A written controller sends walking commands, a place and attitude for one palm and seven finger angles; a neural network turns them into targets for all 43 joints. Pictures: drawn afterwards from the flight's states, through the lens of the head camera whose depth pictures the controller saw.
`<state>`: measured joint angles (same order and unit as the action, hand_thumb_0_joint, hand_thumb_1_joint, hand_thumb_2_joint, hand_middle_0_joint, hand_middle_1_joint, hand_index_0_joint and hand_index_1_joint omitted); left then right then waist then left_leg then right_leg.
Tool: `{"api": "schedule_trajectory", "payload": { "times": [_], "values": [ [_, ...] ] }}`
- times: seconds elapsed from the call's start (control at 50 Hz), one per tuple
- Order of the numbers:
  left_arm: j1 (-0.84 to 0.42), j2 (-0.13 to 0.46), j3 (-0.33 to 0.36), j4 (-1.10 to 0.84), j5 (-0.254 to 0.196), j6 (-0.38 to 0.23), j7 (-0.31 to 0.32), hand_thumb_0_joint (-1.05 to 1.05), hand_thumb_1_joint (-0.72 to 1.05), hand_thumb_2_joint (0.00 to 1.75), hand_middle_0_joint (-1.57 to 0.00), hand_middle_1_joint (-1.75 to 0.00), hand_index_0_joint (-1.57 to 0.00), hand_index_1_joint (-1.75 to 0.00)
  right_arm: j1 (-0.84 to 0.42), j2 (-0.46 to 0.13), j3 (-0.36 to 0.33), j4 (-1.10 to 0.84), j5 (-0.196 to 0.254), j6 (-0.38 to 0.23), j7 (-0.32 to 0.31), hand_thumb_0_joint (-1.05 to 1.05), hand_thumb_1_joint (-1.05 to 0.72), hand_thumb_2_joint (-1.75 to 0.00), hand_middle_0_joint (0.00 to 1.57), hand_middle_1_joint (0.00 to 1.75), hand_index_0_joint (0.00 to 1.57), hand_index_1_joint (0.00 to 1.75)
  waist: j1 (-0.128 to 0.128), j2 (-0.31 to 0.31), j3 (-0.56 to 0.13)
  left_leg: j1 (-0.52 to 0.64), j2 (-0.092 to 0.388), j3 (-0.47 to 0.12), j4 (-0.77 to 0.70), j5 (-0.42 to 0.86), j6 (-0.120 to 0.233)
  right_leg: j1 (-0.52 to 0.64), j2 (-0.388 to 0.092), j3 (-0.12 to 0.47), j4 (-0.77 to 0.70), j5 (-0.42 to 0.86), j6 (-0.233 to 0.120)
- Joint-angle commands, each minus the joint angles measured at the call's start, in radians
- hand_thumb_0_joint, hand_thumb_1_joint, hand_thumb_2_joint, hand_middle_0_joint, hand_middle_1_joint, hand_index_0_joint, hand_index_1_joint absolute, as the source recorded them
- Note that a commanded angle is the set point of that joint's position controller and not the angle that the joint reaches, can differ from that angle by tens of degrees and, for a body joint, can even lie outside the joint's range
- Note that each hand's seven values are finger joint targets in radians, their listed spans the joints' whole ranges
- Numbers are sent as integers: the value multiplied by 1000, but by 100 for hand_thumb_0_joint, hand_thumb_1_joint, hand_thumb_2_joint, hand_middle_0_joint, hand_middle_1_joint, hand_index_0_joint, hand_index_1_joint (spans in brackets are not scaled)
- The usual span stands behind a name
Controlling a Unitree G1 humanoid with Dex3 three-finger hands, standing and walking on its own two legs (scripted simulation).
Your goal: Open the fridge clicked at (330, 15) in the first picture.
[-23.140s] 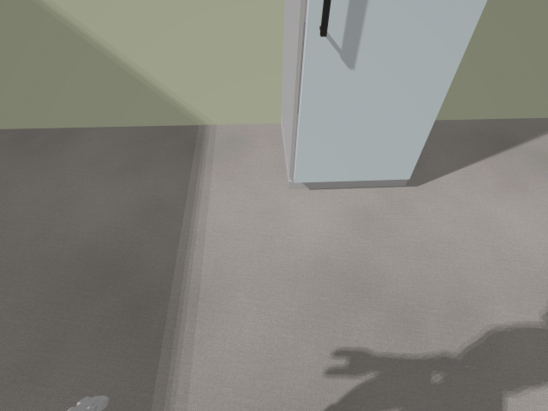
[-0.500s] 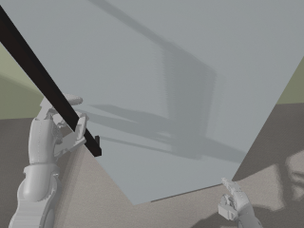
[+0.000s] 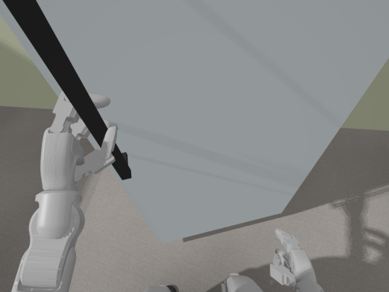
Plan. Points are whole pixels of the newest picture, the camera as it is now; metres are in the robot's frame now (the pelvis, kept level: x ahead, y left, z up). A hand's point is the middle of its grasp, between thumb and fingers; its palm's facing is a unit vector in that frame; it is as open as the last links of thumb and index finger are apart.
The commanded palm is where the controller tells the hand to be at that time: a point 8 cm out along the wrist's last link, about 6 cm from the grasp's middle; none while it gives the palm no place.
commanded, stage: walk backward, drawing the door open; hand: left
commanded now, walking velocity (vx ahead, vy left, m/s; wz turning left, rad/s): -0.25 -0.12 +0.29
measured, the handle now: (74, 78) +0.35 +0.16 +0.28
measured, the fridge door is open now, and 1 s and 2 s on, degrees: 21 52 76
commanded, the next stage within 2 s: stop walking and hold the door back in 1.66 s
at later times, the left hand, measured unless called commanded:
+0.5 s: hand (139, 248) +0.16 +0.06 +0.18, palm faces +0.27 -0.93 -0.26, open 7.2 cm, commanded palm +0.12 +0.11 +0.19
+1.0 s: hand out of the picture +0.07 -0.04 +0.18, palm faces +0.65 -0.72 -0.22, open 6.9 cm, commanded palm +0.01 -0.02 +0.19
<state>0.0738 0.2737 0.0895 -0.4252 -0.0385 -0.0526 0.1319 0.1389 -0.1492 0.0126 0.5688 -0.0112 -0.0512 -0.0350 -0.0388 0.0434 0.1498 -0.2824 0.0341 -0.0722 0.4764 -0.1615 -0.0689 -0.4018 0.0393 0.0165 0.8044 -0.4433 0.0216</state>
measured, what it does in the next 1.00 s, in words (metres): steps to the right, turning left: right foot, then left foot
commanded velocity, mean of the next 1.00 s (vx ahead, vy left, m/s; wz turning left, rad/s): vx -0.16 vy -0.32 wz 0.70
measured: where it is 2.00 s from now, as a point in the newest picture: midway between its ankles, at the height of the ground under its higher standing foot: outside the picture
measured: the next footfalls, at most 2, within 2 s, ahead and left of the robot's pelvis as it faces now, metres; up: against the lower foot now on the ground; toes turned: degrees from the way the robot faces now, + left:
right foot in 0.06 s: +0.09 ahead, -0.11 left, +0.00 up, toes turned +2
left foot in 0.40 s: -0.12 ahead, +0.05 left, +0.00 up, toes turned +17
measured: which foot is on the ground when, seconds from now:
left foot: down 0.00-0.08, up 0.10-0.38, down 0.40-0.66, up 0.68-0.92, down 0.94-1.00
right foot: up 0.00-0.04, down 0.06-0.40, up 0.42-0.62, down 0.64-0.94, up 0.96-1.00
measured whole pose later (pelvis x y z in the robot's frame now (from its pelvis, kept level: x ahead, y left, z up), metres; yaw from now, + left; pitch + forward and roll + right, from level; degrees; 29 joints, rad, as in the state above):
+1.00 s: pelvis -0.08 -0.32 -0.01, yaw +41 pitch -1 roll +2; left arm 0.04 0.26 0.03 -0.53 -0.01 -0.06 0.07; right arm 0.11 -0.17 -0.05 0.55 -0.03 -0.09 -0.07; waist -0.04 -0.04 0.18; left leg -0.27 0.04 0.10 0.59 -0.26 0.00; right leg -0.49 -0.02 -0.14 0.94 -0.42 0.00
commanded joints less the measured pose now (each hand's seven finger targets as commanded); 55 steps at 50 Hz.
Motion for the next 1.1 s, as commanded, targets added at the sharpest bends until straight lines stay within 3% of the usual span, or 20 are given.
{"api": "schedule_trajectory", "payload": {
  "times": [0.0,0.04,0.08,0.14,0.32,0.34,0.36,0.38,0.4,0.5,0.6,0.66,0.68,0.72,0.82,0.88,0.92,0.94,1.04,1.08],
  "values": [
    [-253,120,104,-328,-11,-140,-1,0,90,90,-45,-140,-45,-140,-68,-130,-37,-123,6,-66,-19,0,-90,-90,20,30,20,30,27,145,-365,31,179,-114,-41,315,181,267,-4,-25,-243,180,27],
    [-285,186,157,-313,-1,-142,-2,0,90,90,-45,-140,-45,-140,-75,-132,-37,-122,9,-62,-23,0,-90,-90,20,30,20,30,25,35,-336,-71,70,-13,68,37,106,322,-74,5,-425,340,14],
    [-255,212,201,-320,3,-124,-1,0,90,90,-45,-140,-45,-140,-98,-126,-69,-133,11,-59,-31,0,-90,-90,20,30,20,30,68,-336,-365,-73,-103,59,584,-372,45,87,-384,360,-617,103,-138],
    [-250,149,155,-330,15,-130,-2,0,90,90,-45,-140,-45,-140,-110,-89,-24,-104,-22,-49,-28,0,-90,-90,20,30,20,30,38,-111,-388,-207,-28,12,718,-328,39,226,-371,183,-487,281,-193],
    [-222,54,13,-360,24,-149,-11,0,90,90,-45,-140,-45,-140,28,-110,-36,-144,-14,-57,-31,0,-90,-90,20,30,20,30,6,-156,-453,81,-48,178,-26,-240,80,284,-262,-47,-474,334,-97],
    [-251,60,-10,-379,16,-149,-15,0,90,90,-45,-140,-45,-140,35,-138,-52,-159,-4,-48,-26,0,-90,-90,20,30,20,30,-21,-52,-451,210,30,79,-183,-128,98,180,-226,-78,-328,277,-57],
    [-285,36,-41,-384,15,-163,-25,0,90,90,-45,-140,-45,-140,24,-162,-60,-194,-16,-58,-22,0,-90,-90,20,30,20,30,-16,169,-376,292,258,-242,-261,40,183,-57,-100,-145,-128,183,10],
    [-311,59,-43,-364,30,-166,-34,0,90,90,-45,-140,-45,-140,-7,-174,-68,-191,-22,-71,-14,0,-90,-90,20,30,20,30,15,232,-350,307,487,-517,-233,376,310,-204,-63,-57,133,-11,31],
    [-328,56,-32,-384,46,-170,-55,0,90,90,-45,-140,-45,-140,-23,-152,-79,-160,-24,-80,-8,0,-90,-90,20,30,20,30,14,128,-336,189,521,-516,-223,349,336,-170,-78,53,303,38,13],
    [-278,-24,-75,-339,33,-141,-82,0,90,90,-45,-140,-45,-140,-16,-167,-101,-75,1,-106,4,0,-90,-90,20,30,20,30,29,146,-247,167,271,-138,-81,407,171,-56,-52,-5,42,71,36],
    [-267,38,4,-373,14,-149,-75,0,90,90,-45,-140,-45,-140,-74,-143,-99,-72,19,-112,7,0,-90,-90,20,30,20,30,26,152,-322,45,180,-177,0,240,130,310,-20,-68,-419,264,73],
    [-194,135,115,-408,-1,-127,-58,0,90,90,-45,-140,-45,-140,-87,-108,-119,-110,31,-86,-3,0,-90,-90,20,30,20,30,55,-416,-442,-166,-62,85,580,-453,45,380,-381,166,-474,449,-132],
    [-203,121,94,-436,9,-125,-61,0,90,90,-45,-140,-45,-140,-113,-102,-108,-121,16,-84,-18,0,-90,-90,20,30,20,30,72,-377,-423,-188,-35,36,775,-495,50,316,-410,229,-469,439,-195],
    [-200,89,76,-468,20,-139,-59,0,90,90,-45,-140,-45,-140,-121,-55,-65,-105,-15,-80,-35,0,-90,-90,20,30,20,30,58,-180,-405,-287,-1,82,753,-478,28,430,-370,47,-373,675,-225],
    [-221,70,51,-461,23,-124,-42,0,90,90,-45,-140,-45,-140,-64,-66,-59,-129,-22,-71,-54,0,-90,-90,20,30,20,30,37,-245,-443,-107,-24,212,312,-418,45,400,-321,-56,-378,705,-199],
    [-240,43,-8,-449,17,-118,-43,0,90,90,-45,-140,-45,-140,16,-95,-73,-136,-10,-77,-55,0,-90,-90,20,30,20,30,-25,-102,-445,218,38,185,-97,-124,71,186,-248,-131,-172,608,-109],
    [-286,57,-3,-436,22,-146,-50,0,90,90,-45,-140,-45,-140,-26,-180,-98,-166,-26,-80,-48,0,-90,-90,20,30,20,30,-5,236,-384,516,564,-524,-194,547,316,-331,-93,-70,258,-69,52],
    [-289,83,33,-417,54,-162,-56,0,90,90,-45,-140,-45,-140,-19,-181,-103,-157,-31,-68,-35,0,-90,-90,20,30,20,30,1,155,-362,487,616,-595,-183,559,355,-332,-103,39,387,-115,44],
    [-241,39,34,-380,26,-116,-74,0,90,90,-45,-140,-45,-140,-63,-172,-100,-89,5,-84,-17,0,-90,-90,20,30,20,30,39,185,-268,108,303,-32,-123,210,172,-40,-101,11,115,137,33],
    [-242,44,48,-365,15,-115,-65,0,90,90,-45,-140,-45,-140,-44,-167,-97,-100,18,-85,-9,0,-90,-90,20,30,20,30,23,251,-311,101,258,-52,-117,194,168,75,-48,-58,-44,91,47]
  ]
}}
